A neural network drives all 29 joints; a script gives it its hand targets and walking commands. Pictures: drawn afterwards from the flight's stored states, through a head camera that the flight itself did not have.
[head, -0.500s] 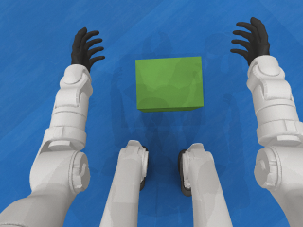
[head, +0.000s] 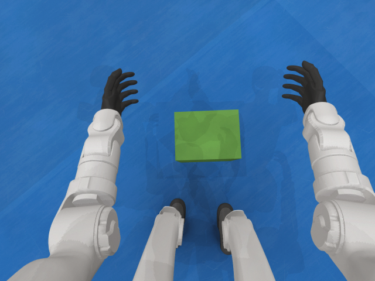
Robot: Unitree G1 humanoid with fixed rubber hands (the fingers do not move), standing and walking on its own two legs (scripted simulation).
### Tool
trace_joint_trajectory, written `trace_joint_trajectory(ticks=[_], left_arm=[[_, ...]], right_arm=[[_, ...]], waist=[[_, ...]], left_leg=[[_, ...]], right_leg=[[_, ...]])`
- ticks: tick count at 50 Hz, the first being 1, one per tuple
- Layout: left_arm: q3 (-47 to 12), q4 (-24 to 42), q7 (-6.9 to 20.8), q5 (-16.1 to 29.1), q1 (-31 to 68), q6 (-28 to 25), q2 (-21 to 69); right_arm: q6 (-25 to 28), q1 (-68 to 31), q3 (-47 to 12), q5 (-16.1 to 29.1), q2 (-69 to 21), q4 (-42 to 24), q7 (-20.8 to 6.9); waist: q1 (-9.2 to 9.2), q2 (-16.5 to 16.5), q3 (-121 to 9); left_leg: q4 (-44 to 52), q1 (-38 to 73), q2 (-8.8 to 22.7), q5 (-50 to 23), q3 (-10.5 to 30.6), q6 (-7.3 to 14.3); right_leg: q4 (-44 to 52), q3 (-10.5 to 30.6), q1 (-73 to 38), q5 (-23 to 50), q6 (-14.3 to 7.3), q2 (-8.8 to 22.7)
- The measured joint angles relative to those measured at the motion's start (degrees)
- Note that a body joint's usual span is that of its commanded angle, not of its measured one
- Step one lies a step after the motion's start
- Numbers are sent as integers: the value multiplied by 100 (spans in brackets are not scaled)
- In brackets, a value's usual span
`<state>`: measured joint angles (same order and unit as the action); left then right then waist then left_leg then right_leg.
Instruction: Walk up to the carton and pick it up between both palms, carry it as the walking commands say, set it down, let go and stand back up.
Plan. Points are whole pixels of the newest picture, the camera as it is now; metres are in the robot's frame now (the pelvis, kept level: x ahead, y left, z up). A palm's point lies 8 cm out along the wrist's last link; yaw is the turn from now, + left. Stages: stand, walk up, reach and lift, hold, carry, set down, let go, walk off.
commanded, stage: let go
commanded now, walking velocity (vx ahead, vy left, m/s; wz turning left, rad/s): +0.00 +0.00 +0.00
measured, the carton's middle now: (205, 139) +0.44 -0.01 -0.54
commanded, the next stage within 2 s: stand in 1.16 s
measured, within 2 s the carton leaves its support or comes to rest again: neither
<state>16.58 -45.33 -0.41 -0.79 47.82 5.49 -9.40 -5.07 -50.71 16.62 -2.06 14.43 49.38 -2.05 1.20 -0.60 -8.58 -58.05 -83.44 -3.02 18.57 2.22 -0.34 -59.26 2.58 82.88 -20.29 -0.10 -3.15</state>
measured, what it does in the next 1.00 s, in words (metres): rises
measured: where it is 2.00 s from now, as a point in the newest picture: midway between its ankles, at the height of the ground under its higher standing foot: (200, 234)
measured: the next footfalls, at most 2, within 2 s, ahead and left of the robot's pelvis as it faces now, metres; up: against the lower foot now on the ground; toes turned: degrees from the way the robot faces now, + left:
none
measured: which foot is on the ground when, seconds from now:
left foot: down 0.00-1.00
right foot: down 0.00-1.00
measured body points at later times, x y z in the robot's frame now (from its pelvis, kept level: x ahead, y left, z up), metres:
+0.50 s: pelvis +0.05 +0.00 +0.08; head +0.19 -0.01 +0.50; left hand +0.31 +0.21 -0.02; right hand +0.31 -0.24 -0.02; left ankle +0.05 +0.11 -0.64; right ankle +0.03 -0.11 -0.64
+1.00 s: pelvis +0.07 +0.00 +0.10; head +0.09 +0.00 +0.55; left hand +0.25 +0.22 +0.03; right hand +0.24 -0.24 +0.03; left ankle +0.05 +0.11 -0.64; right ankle +0.04 -0.11 -0.64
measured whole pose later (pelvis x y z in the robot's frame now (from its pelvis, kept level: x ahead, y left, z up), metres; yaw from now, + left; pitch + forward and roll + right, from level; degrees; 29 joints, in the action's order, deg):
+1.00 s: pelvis +0.07 +0.00 +0.10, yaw +0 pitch -4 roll +0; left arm 1.9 -23.8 4.8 -0.7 -12.1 7.2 -12.2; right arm -7.2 12.2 2.7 -0.7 12.4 24.2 -3.7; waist -0.3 -0.8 5.7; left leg -25.7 -5.8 -1.8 16.2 3.4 0.3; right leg -25.5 3.2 4.7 -17.1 -1.3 -2.7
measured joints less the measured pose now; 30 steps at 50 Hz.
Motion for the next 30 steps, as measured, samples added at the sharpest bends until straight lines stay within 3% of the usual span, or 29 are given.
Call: trace_joint_trajectory(ticks=[6,10,17,30], left_arm=[[-79,4,41,-274,-351,-212,43],[-372,699,112,-355,-1426,-251,63],[-788,1703,284,-218,-3080,-154,-26],[-1218,1599,369,72,-5137,-505,-132]], right_arm=[[193,429,-18,-276,-178,-217,130],[219,1497,-278,-449,-410,-978,223],[119,3145,-638,-176,-437,-2080,182],[433,5331,-1198,67,-353,-1987,-73]], waist=[[43,-19,51],[35,-49,-61],[-71,-64,-22],[-127,70,391]], left_leg=[[395,205,10,-125,-5,3],[686,470,40,-168,-2,5],[1239,1634,68,-217,-1,26],[2514,4975,88,-295,40,43]], right_leg=[[366,27,-184,124,-2,7],[657,41,-438,200,-8,-9],[1238,73,-1611,246,-43,-11],[2509,102,-4951,321,-99,33]])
